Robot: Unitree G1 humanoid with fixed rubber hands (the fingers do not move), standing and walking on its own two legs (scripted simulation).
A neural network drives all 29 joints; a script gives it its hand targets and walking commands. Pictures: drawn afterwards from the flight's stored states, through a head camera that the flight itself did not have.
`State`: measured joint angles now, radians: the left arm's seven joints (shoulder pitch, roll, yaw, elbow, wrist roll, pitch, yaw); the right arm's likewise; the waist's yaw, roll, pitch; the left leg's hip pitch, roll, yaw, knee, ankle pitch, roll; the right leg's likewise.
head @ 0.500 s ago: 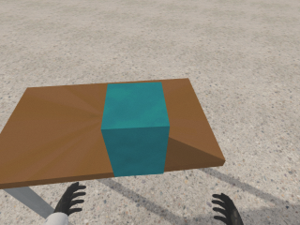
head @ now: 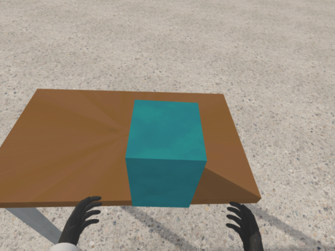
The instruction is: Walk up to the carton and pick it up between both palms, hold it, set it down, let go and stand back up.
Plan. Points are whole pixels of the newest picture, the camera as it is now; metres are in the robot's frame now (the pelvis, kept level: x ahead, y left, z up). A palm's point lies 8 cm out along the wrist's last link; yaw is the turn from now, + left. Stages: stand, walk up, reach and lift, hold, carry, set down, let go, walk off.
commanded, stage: reach and lift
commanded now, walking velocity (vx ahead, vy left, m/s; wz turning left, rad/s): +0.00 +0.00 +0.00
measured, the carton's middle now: (163, 157) +0.35 +0.01 +0.02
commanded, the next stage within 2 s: none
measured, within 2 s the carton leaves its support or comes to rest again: neither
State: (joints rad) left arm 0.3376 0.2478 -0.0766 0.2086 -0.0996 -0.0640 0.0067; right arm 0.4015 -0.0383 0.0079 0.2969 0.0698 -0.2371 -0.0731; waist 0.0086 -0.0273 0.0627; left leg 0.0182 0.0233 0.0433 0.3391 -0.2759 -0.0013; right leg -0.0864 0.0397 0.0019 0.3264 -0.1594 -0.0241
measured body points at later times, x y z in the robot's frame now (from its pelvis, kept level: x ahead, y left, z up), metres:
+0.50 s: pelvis -0.01 +0.02 +0.00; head -0.02 +0.04 +0.45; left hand +0.20 +0.19 +0.02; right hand +0.19 -0.17 +0.02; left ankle -0.05 +0.11 -0.75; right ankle +0.02 -0.11 -0.75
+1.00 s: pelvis -0.01 +0.00 +0.00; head +0.00 +0.02 +0.45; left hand +0.26 +0.19 +0.07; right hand +0.25 -0.17 +0.08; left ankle -0.05 +0.11 -0.75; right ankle +0.02 -0.11 -0.75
